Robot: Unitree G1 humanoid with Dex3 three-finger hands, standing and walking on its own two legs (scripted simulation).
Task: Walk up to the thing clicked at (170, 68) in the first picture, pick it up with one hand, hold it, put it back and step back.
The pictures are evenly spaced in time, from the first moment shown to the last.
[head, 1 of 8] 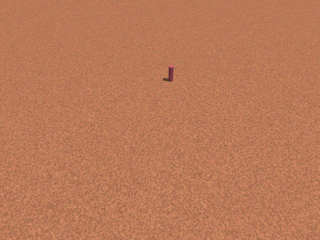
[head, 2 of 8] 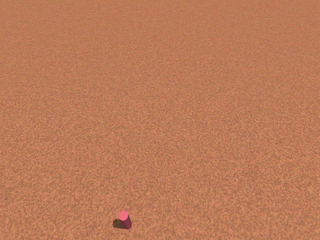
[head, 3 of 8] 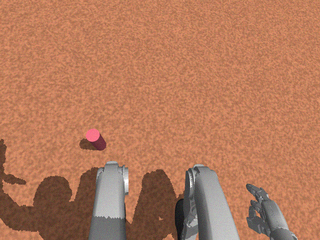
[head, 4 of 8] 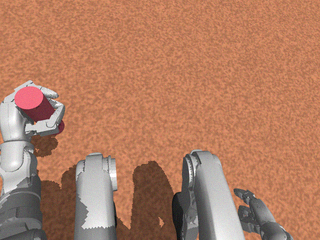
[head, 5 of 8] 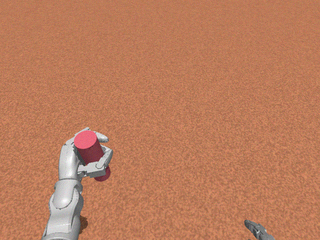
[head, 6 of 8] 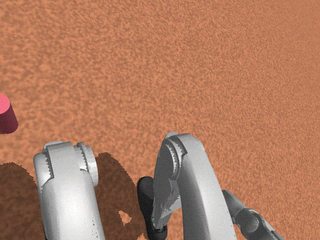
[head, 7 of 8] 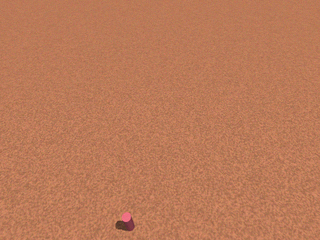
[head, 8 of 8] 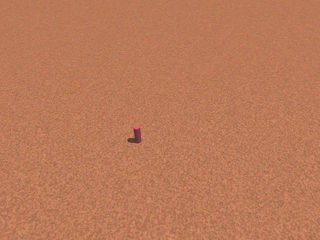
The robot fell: no
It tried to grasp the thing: yes
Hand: left
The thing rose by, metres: 0.69
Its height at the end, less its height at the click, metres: +0.00
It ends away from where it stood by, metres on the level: 0.01
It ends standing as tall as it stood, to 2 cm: yes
